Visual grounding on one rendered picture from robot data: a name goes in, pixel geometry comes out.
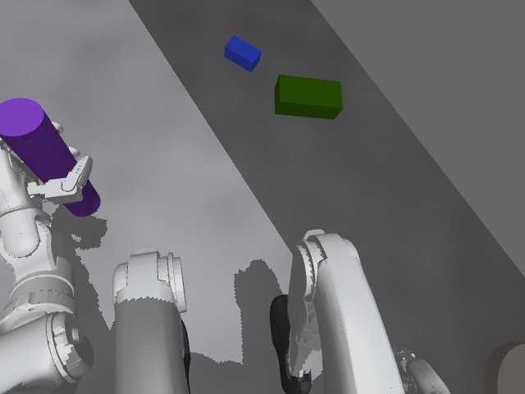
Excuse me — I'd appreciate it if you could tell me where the right robot foot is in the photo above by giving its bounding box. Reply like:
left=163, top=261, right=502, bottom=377
left=270, top=295, right=312, bottom=394

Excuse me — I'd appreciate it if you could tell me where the right robot hand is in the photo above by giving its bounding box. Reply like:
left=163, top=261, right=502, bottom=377
left=391, top=346, right=450, bottom=394

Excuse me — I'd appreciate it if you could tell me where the left robot arm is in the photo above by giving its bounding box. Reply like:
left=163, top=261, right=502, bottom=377
left=0, top=207, right=94, bottom=394

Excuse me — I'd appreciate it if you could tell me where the left robot hand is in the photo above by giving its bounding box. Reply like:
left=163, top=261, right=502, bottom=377
left=0, top=121, right=93, bottom=217

